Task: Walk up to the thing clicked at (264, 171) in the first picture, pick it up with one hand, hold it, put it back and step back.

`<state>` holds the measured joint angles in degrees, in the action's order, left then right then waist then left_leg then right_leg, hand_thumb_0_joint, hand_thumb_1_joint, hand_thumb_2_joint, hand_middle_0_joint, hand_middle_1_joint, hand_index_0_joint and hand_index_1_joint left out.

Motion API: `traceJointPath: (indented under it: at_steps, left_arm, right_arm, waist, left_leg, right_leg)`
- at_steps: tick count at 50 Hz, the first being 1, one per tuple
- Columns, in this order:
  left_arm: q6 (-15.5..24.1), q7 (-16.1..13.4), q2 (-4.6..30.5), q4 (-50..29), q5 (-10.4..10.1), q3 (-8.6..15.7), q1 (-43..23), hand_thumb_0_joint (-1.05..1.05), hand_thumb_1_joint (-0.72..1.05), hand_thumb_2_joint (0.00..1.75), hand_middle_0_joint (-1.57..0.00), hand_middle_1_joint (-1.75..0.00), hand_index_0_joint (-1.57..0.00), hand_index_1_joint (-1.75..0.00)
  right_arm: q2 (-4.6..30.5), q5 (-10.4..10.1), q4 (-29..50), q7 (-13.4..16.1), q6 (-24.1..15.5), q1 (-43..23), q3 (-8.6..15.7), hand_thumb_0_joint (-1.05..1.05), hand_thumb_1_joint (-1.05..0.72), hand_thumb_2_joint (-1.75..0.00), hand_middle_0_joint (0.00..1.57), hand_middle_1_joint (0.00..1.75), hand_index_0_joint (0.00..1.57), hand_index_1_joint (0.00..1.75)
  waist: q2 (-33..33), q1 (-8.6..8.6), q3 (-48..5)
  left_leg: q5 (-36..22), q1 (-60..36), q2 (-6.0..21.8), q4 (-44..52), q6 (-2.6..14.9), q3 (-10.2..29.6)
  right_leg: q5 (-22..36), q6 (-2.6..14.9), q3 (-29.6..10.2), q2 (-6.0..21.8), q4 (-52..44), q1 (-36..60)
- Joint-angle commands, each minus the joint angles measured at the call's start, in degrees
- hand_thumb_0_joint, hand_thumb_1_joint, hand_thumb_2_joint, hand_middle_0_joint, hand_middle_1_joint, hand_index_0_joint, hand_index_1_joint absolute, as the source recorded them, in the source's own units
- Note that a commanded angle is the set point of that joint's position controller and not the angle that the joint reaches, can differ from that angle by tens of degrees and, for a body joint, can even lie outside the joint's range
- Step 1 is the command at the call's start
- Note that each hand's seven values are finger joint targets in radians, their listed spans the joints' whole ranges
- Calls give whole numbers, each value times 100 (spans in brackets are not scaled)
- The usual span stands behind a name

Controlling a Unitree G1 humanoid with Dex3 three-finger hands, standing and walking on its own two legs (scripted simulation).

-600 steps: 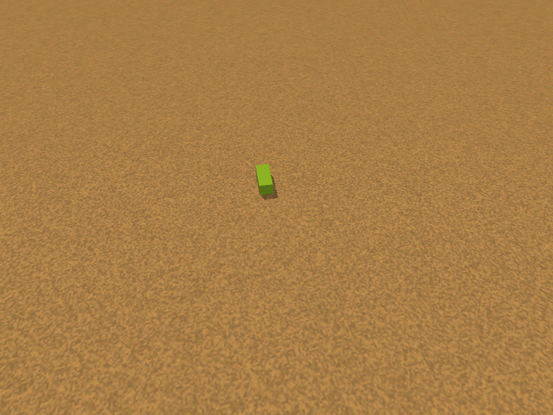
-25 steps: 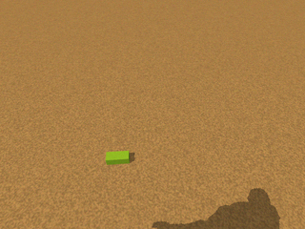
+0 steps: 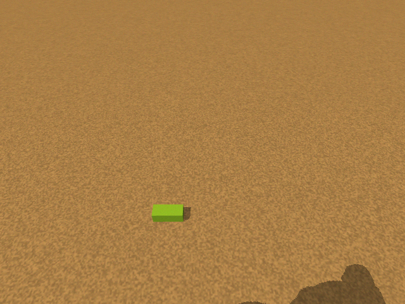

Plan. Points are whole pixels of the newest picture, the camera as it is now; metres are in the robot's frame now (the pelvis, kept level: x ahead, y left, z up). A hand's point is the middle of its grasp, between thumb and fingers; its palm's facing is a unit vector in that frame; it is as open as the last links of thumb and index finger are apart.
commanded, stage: walk up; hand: left
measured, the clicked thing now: (168, 213) +0.77 +0.22 -0.74
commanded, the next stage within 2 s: none
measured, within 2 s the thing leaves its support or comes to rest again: neither
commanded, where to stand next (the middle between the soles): +0.37 -0.01 m, yaw -2 degrees
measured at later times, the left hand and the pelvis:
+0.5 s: hand (95, 274) +0.25 +0.27 -0.14, palm faces -0.08 -0.92 -0.38, open 7.4 cm; pelvis +0.16 +0.00 -0.02, yaw -2 degrees
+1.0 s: hand (118, 245) +0.33 +0.25 -0.17, palm faces -0.04 -0.94 -0.34, open 7.4 cm; pelvis +0.25 -0.01 -0.02, yaw -1 degrees
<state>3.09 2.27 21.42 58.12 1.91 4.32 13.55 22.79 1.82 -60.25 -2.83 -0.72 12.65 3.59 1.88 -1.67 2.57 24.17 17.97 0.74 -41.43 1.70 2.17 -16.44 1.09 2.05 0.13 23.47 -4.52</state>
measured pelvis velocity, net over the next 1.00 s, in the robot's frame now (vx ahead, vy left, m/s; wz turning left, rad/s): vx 0.25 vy -0.01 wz -0.02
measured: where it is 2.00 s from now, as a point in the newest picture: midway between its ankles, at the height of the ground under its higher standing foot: outside the picture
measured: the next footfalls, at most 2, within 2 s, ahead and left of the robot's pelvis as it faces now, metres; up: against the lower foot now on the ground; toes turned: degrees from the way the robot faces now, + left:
left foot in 0.08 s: +0.13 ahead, +0.14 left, +0.00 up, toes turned +3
right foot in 0.50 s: +0.32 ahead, -0.15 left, +0.00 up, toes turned -3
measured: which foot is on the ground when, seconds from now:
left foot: up 0.00-0.06, down 0.08-0.52, up 0.54-0.82, down 0.84-1.00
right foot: down 0.00-0.12, up 0.14-0.48, down 0.50-1.00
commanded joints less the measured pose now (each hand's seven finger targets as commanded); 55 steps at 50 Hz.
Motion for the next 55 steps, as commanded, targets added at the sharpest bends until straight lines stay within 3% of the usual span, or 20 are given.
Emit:
traceJointPath:
  at_steps: [1, 4, 5, 6, 7, 9, 12, 20, 24, 25, 26, 27, 32, 37, 40, 42, 43, 44, 49, 55]
  left_arm:
    - [72, -34, 1640, -735, 15, 333, -538, 0, 90, 90, -20, -30, -20, -30]
    - [-5, 15, 1305, -864, -45, 187, -378, 0, 90, 90, -20, -30, -20, -30]
    - [-25, 25, 986, -946, -90, 100, -52, 0, 90, 90, -20, -30, -20, -30]
    - [-44, -5, 936, -972, -103, 102, 55, 0, 90, 90, -20, -30, -20, -30]
    - [-70, -73, 1457, -918, -82, 181, -95, 0, 90, 90, -20, -30, -20, -30]
    - [-79, -54, 1505, -754, -163, 151, 326, 0, 90, 90, -20, -30, -20, -30]
    - [-71, 27, 1467, -636, -122, 174, 645, 0, 90, 90, -20, -30, -20, -30]
    - [-27, 201, 1179, -1100, -64, 211, -4, 0, 90, 90, -20, -30, -20, -30]
    - [71, 112, 1371, -883, -65, 372, 869, 0, 90, 90, -20, -30, -20, -30]
    - [130, 42, 1692, -852, -32, 502, 1355, 0, 90, 90, -20, -30, -20, -30]
    - [170, -38, 2110, -1034, -65, 538, 1357, 0, 90, 90, -20, -30, -20, -30]
    - [136, -32, 2204, -1127, -135, 519, 1045, 0, 90, 90, -20, -30, -20, -30]
    - [102, -129, 1580, -1409, -137, 276, 206, 0, 90, 90, -20, -30, -20, -30]
    - [32, -223, 1443, -1413, -118, 137, 128, 0, 90, 90, -20, -30, -20, -30]
    - [-98, -243, 1321, -1449, -234, 18, -259, 0, 90, 90, -20, -30, -20, -30]
    - [-198, -244, 1042, -1401, -316, -69, -34, 0, 90, 90, -20, -30, -20, -30]
    - [-288, -281, 1189, -1171, -330, -28, 150, 0, 90, 90, -20, -30, -20, -30]
    - [-299, -308, 1232, -965, -278, 0, 163, 0, 90, 90, -20, -30, -20, -30]
    - [-150, -244, 1542, -706, -196, 17, -221, 0, 90, 90, -20, -30, -20, -30]
    - [-146, -253, 1315, -348, -216, -131, -632, 0, 90, 90, -20, -30, -20, -30]
  right_arm:
    - [1041, 12, 721, -49, -315, -179, 336, 0, -90, -90, 20, 30, 20, 30]
    - [1092, 65, 480, 34, -372, 946, 525, 0, -90, -90, 20, 30, 20, 30]
    - [1509, 116, 507, 102, -388, 1410, 665, 0, -90, -90, 20, 30, 20, 30]
    - [2020, 133, 695, 114, -437, 1434, 713, 0, -90, -90, 20, 30, 20, 30]
    - [2048, -35, 880, 106, -427, 988, 720, 0, -90, -90, 20, 30, 20, 30]
    - [1640, -73, 1160, 151, -439, 406, 532, 0, -90, -90, 20, 30, 20, 30]
    - [1474, -101, 1233, 166, -510, 469, 463, 0, -90, -90, 20, 30, 20, 30]
    - [1516, -116, 1557, 129, -479, 603, 442, 0, -90, -90, 20, 30, 20, 30]
    - [1291, -127, 1765, 153, -400, 467, 336, 0, -90, -90, 20, 30, 20, 30]
    - [981, -142, 1786, 161, -401, 753, 212, 0, -90, -90, 20, 30, 20, 30]
    - [652, -194, 1870, 177, -379, 978, 100, 0, -90, -90, 20, 30, 20, 30]
    - [1246, -127, 1679, 278, -302, 864, 264, 0, -90, -90, 20, 30, 20, 30]
    - [1074, -180, 1267, 202, -239, 1283, 245, 0, -90, -90, 20, 30, 20, 30]
    - [840, -119, 1226, 256, -188, 778, 177, 0, -90, -90, 20, 30, 20, 30]
    - [955, -112, 1098, 328, -216, 829, 222, 0, -90, -90, 20, 30, 20, 30]
    - [1495, -42, 1313, 361, -265, 316, 280, 0, -90, -90, 20, 30, 20, 30]
    - [1703, -133, 1351, 350, -272, 7, 274, 0, -90, -90, 20, 30, 20, 30]
    - [1601, -126, 1292, 347, -251, -250, 249, 0, -90, -90, 20, 30, 20, 30]
    - [1129, -249, 1041, 341, -126, -356, 53, 0, -90, -90, 20, 30, 20, 30]
    - [1083, -240, 682, 315, -136, -761, -35, 0, -90, -90, 20, 30, 20, 30]
  waist:
    - [-1124, 164, 479]
    - [-269, 709, -109]
    - [934, 885, -399]
    - [1370, 847, -387]
    - [564, 684, 8]
    - [144, 285, 322]
    - [588, 252, 293]
    - [653, 302, 306]
    - [-197, -243, -122]
    - [-1289, -480, -378]
    - [-2203, -347, -450]
    - [-1479, -283, -141]
    - [-1225, 199, 113]
    - [-1098, 63, -284]
    - [-625, 320, -402]
    - [349, 75, -451]
    - [653, 28, -496]
    - [674, -30, -410]
    - [221, 134, -555]
    - [-141, 143, -556]
  left_leg:
    - [-234, 295, 346, 581, -39, -154]
    - [-1272, -2169, -173, 1432, -37, -552]
    - [83, -2769, 633, 2184, 313, 756]
    - [1404, -2466, 2024, 3111, 912, 3425]
    - [1750, -1606, 2306, 3221, 1327, 3575]
    - [833, -1332, 1821, 2945, 1090, 2212]
    - [-618, -1151, 1514, 2944, 965, 1166]
    - [-1552, -628, 1206, 2453, 918, 190]
    - [-1837, 139, 936, 706, 631, -69]
    - [-1503, 650, 411, -901, 410, -473]
    - [551, 1593, -329, -2162, 63, -588]
    - [928, 1481, -124, -2713, 68, 16]
    - [-17, 751, 248, -1717, -53, -59]
    - [-456, -118, 149, 32, -159, -392]
    - [-1968, -1004, 92, 988, 10, -321]
    - [-2486, -633, 1420, 1740, 561, 1554]
    - [-2427, -169, 1848, 1790, 1139, 1916]
    - [-2348, 158, 1823, 1761, 1183, 1908]
    - [-1813, -313, 563, 943, 160, 347]
    - [-2263, -711, 741, 1330, 236, 405]
  right_leg:
    - [-635, 1061, -1177, 1416, -1111, -469]
    - [295, 579, -199, 672, 942, -1829]
    - [-147, 362, 152, 125, 2634, -2553]
    - [-1682, 220, -444, -448, 3679, -3308]
    - [-1675, 260, -1065, 24, 4020, -3078]
    - [-902, 238, -1163, 270, 3969, -3085]
    - [-331, 14, -809, 389, 3295, -2693]
    - [535, 30, -47, 378, 1402, -1634]
    - [495, 171, 98, 74, 785, 259]
    - [-378, 379, -761, 544, 138, 856]
    - [-604, 997, -3542, 2221, -884, 984]
    - [-625, 1538, -3936, 2489, -853, 157]
    - [1110, 1213, -1227, 1343, -453, -988]
    - [3038, 1153, -776, 1390, 420, -1158]
    - [2101, 711, -703, 1200, 1076, -1765]
    - [247, 146, -338, 306, 1770, -1825]
    - [-911, 90, -195, 53, 2190, -1269]
    - [-1158, 121, -285, 134, 2190, -968]
    - [1005, 464, -1003, 839, 679, -1010]
    - [1264, 241, -731, 681, 409, -820]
